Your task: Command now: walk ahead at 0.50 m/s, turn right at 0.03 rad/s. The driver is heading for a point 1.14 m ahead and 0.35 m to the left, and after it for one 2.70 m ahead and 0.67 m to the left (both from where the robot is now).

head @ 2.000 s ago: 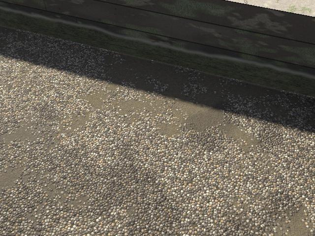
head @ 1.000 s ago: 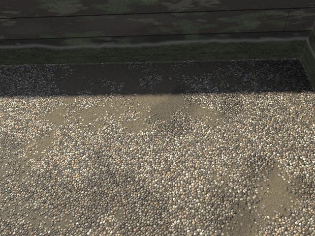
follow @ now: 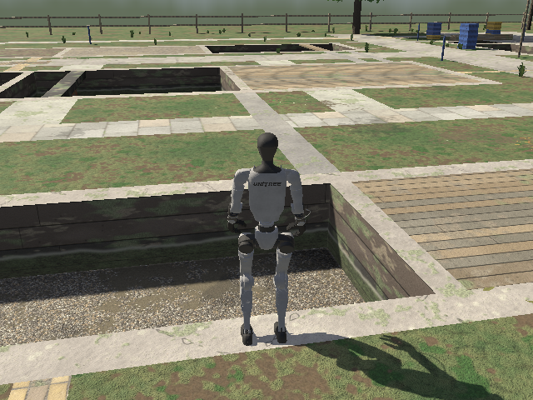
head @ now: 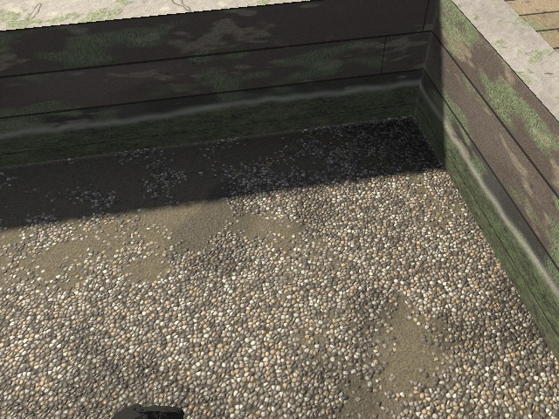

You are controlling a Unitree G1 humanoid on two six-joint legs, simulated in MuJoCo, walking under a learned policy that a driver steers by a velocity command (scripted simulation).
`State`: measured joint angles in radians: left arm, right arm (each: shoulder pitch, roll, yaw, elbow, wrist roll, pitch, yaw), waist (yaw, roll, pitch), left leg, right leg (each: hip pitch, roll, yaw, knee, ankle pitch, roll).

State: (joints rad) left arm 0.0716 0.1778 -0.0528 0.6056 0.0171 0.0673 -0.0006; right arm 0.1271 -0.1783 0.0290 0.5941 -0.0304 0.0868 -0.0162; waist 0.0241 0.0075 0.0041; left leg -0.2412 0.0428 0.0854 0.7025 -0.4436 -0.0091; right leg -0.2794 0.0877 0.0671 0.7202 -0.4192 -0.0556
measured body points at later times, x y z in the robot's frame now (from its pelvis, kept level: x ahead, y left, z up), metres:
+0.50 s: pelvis +0.00 +0.00 +0.00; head -0.01 +0.00 +0.45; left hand +0.20 +0.20 -0.06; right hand +0.17 -0.21 -0.09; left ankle -0.04 +0.12 -0.72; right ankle -0.02 -0.09 -0.72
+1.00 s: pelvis +0.00 +0.00 +0.00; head -0.01 -0.01 +0.45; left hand +0.20 +0.19 -0.07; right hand +0.18 -0.20 -0.08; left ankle -0.04 +0.12 -0.72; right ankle -0.02 -0.09 -0.72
